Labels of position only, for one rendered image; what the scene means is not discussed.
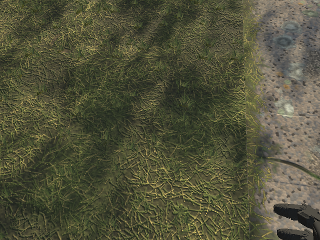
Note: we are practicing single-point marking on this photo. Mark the robot right hand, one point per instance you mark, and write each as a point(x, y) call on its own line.
point(304, 214)

